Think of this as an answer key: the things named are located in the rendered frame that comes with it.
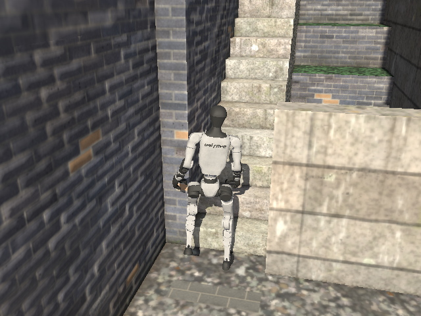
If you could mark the stairs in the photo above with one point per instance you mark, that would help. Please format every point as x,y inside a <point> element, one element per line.
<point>258,75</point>

